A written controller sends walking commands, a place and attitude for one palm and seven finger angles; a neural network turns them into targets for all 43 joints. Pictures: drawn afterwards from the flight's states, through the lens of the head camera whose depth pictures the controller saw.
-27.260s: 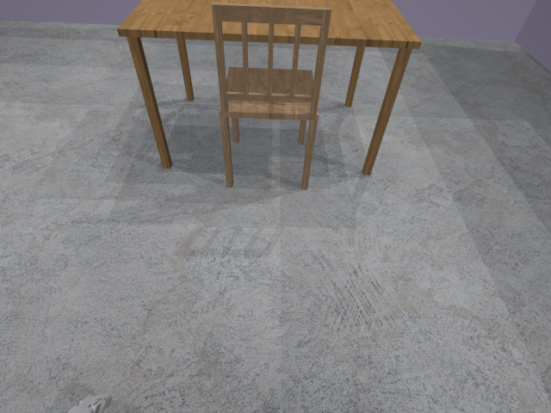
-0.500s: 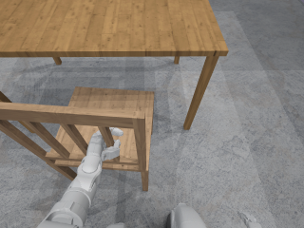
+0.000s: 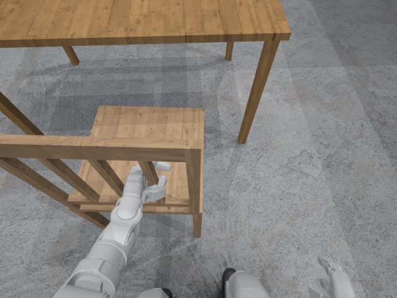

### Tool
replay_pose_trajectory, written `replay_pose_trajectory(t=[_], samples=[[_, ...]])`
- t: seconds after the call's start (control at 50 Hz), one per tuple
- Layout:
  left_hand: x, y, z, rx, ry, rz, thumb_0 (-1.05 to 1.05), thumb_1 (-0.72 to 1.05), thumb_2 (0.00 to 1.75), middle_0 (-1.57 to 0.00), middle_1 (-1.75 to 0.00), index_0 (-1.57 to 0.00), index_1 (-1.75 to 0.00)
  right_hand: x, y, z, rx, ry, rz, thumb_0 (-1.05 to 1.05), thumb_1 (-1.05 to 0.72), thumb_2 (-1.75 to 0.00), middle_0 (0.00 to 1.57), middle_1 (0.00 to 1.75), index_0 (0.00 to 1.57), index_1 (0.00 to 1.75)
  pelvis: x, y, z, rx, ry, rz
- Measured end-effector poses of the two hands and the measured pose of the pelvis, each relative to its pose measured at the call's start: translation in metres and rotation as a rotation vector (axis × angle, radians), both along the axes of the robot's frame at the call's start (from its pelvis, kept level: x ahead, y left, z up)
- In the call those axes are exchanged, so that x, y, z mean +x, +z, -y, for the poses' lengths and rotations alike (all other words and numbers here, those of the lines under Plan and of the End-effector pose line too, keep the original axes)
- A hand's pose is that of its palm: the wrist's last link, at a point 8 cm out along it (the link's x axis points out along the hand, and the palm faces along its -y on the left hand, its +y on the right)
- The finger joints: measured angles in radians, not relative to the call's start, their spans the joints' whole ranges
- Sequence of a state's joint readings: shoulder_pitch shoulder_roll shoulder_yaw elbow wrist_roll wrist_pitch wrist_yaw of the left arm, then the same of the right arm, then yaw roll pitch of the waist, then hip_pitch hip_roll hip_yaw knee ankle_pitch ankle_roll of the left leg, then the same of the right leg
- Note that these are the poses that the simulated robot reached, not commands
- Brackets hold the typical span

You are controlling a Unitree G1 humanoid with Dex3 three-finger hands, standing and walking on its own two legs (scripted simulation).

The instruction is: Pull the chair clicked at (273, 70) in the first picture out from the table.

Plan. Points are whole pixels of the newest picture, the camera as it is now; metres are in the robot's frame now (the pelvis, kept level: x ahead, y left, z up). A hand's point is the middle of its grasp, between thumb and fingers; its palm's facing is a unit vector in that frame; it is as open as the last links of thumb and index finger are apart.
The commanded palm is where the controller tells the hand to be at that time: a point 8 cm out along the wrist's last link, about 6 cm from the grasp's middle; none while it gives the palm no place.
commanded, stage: step backward, pulling the chair out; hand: left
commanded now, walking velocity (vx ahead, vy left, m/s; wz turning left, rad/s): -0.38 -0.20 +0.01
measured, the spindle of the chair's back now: (114, 182) +0.37 +0.20 -0.09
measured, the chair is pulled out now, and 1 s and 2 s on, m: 0.37 0.63 0.64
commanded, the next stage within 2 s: stop walking, hand still on the chair in 0.50 s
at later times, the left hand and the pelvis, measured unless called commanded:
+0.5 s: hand (168, 253) +0.20 +0.06 -0.07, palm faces -0.12 -0.98 -0.16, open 5.0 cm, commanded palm +0.19 +0.12 -0.07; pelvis -0.13 -0.01 +0.01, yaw +0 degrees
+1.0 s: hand out of the picture +0.07 +0.08 -0.06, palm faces -0.16 -0.98 -0.12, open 5.1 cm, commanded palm +0.07 +0.14 -0.06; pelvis -0.21 +0.01 +0.01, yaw -1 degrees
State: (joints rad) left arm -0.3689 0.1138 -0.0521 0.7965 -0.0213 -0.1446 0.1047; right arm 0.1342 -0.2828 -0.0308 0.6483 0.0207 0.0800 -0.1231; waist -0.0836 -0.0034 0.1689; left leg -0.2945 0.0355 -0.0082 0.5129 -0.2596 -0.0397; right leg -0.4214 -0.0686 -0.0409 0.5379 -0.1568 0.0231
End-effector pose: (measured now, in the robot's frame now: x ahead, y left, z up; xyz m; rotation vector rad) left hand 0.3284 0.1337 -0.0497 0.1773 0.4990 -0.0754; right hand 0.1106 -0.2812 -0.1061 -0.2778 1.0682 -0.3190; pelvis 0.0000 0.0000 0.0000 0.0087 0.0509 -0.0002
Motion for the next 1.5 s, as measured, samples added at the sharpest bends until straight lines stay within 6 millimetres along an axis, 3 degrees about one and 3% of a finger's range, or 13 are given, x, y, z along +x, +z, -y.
replay_pose_trajectory(t=[0.1, 0.24, 0.3, 0.4, 0.5, 0.58, 0.7, 0.8, 0.9, 1.06, 1.18, 1.5], samples=[[-0.035, 0.000, -0.006, -0.017, -0.003, -0.008, 0.02, 0.75, 0.81, -0.31, -1.30, -0.49, -1.45, -0.019, 0.002, -0.027, 0.065, 0.047, 0.011, 0.01, -0.91, -0.90, 0.19, 0.29, 0.19, 0.30, -0.022, 0.003, 0.002, -0.005, -0.033, 0.011], [-0.074, 0.001, -0.004, 0.021, 0.035, -0.011, 0.03, 0.70, 0.82, -0.39, -1.24, -0.49, -1.45, -0.057, -0.029, -0.049, 0.228, 0.073, 0.012, 0.01, -0.90, -0.90, 0.20, 0.30, 0.20, 0.30, -0.059, -0.001, 0.020, -0.027, -0.063, 0.033], [-0.088, 0.003, 0.002, 0.029, 0.044, -0.023, 0.03, 0.70, 0.81, -0.40, -1.21, -0.49, -1.45, -0.082, -0.034, -0.043, 0.243, 0.032, -0.010, 0.01, -0.90, -0.90, 0.20, 0.30, 0.20, 0.30, -0.078, 0.002, 0.024, -0.027, -0.056, 0.033], [-0.110, 0.004, 0.014, 0.033, 0.030, -0.049, 0.03, 0.71, 0.80, -0.39, -1.20, -0.49, -1.45, -0.123, -0.024, -0.018, 0.174, 0.003, -0.038, 0.01, -0.90, -0.90, 0.20, 0.30, 0.20, 0.30, -0.104, 0.009, 0.023, 0.023, -0.042, 0.007], [-0.136, 0.004, 0.020, 0.017, 0.004, -0.054, 0.02, 0.73, 0.80, -0.35, -1.24, -0.49, -1.45, -0.156, -0.012, 0.002, 0.080, -0.009, -0.042, 0.01, -0.90, -0.90, 0.20, 0.30, 0.20, 0.30, -0.129, 0.007, 0.012, 0.030, -0.010, -0.010], [-0.159, 0.001, 0.019, -0.026, -0.031, -0.029, 0.01, 0.75, 0.82, -0.32, -1.29, -0.49, -1.45, -0.178, -0.005, 0.004, 0.002, 0.007, -0.035, 0.01, -0.91, -0.90, 0.20, 0.30, 0.20, 0.30, -0.153, 0.000, -0.003, 0.006, 0.016, -0.018], [-0.199, 0.001, 0.006, -0.047, -0.061, -0.044, 0.02, 0.77, 0.82, -0.31, -1.30, -0.49, -1.45, -0.209, 0.000, -0.027, 0.041, 0.002, -0.015, 0.01, -0.91, -0.90, 0.19, 0.29, 0.19, 0.30, -0.181, 0.003, -0.009, 0.010, -0.010, 0.030], [-0.228, 0.002, -0.001, -0.033, -0.036, -0.055, 0.02, 0.74, 0.82, -0.36, -1.27, -0.49, -1.45, -0.224, -0.016, -0.056, 0.175, 0.029, -0.018, 0.01, -0.90, -0.90, 0.19, 0.30, 0.20, 0.30, -0.191, 0.002, -0.004, -0.023, -0.018, 0.054], [-0.249, 0.003, -0.002, -0.024, -0.028, -0.071, 0.02, 0.72, 0.83, -0.38, -1.26, -0.49, -1.45, -0.235, -0.018, -0.064, 0.202, 0.026, -0.009, 0.01, -0.90, -0.90, 0.20, 0.30, 0.20, 0.30, -0.204, 0.004, -0.003, -0.017, -0.006, 0.067], [-0.271, 0.003, -0.001, -0.022, -0.038, -0.080, 0.03, 0.72, 0.84, -0.37, -1.28, -0.49, -1.45, -0.236, -0.008, -0.051, 0.134, 0.004, 0.049, 0.01, -0.90, -0.90, 0.20, 0.30, 0.20, 0.30, -0.204, 0.005, -0.012, -0.001, -0.028, 0.072], [-0.272, 0.003, -0.001, -0.023, -0.059, -0.072, 0.02, 0.72, 0.85, -0.36, -1.30, -0.49, -1.45, -0.228, -0.002, -0.048, 0.098, -0.010, 0.073, 0.01, -0.90, -0.90, 0.20, 0.30, 0.20, 0.30, -0.199, 0.005, -0.018, 0.001, -0.035, 0.069], [-0.272, 0.003, -0.001, -0.019, -0.058, -0.066, 0.02, 0.72, 0.86, -0.37, -1.31, -0.49, -1.45, -0.200, -0.002, -0.062, 0.141, 0.033, 0.097, 0.01, -0.90, -0.90, 0.20, 0.30, 0.20, 0.30, -0.200, 0.006, -0.014, 0.005, -0.030, 0.056]])
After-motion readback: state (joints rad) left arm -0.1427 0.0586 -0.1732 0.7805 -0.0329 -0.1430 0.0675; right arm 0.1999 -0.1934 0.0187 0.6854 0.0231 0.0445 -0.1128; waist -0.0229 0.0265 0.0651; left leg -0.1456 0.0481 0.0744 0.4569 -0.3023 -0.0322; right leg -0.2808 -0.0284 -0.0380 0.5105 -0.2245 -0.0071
